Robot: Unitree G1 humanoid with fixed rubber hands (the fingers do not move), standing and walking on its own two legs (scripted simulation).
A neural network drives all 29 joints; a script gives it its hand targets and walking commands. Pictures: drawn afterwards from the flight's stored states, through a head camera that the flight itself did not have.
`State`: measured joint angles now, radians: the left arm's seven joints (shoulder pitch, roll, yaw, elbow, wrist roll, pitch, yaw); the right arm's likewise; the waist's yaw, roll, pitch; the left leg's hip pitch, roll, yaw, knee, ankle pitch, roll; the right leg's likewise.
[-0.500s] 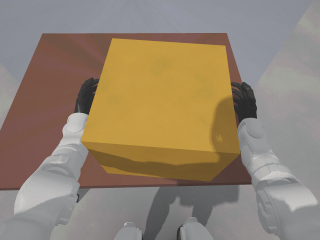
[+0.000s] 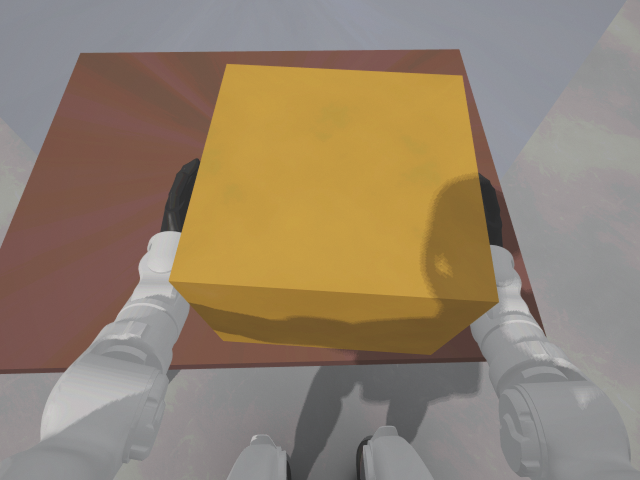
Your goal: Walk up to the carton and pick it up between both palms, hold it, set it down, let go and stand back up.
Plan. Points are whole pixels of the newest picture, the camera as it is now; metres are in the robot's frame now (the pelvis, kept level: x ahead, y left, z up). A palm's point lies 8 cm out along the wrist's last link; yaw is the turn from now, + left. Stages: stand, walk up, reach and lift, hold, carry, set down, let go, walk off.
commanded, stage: reach and lift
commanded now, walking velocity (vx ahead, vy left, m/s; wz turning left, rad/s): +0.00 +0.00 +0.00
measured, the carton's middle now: (334, 217) +0.45 -0.02 +0.00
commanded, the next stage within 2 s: none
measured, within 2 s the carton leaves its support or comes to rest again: leaves its support in 0.58 s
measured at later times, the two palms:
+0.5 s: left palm (171, 230) +0.43 +0.18 +0.02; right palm (478, 251) +0.39 -0.20 +0.00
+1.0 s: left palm (158, 237) +0.41 +0.19 +0.03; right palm (480, 240) +0.39 -0.19 +0.03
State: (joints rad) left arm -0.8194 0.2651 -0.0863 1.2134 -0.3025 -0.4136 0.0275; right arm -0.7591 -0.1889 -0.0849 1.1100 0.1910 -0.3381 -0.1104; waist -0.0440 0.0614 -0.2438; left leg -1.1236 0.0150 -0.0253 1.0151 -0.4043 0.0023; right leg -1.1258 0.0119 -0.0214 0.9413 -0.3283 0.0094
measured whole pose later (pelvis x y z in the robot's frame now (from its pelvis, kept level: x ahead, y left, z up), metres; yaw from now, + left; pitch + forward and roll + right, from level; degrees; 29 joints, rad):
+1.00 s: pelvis +0.04 +0.01 +0.04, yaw +2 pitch +23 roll -4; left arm -0.55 0.24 -0.25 1.11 -0.40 -0.46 0.11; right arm -0.46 -0.15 -0.09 0.81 0.17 -0.21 -0.08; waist -0.07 0.13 -0.24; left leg -0.85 -0.02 -0.12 0.83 -0.38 0.01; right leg -0.80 0.01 -0.06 0.68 -0.29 0.03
